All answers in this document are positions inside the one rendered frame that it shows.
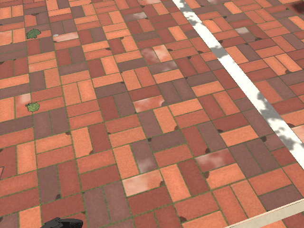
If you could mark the left robot hand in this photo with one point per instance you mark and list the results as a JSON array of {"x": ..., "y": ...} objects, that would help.
[{"x": 64, "y": 223}]

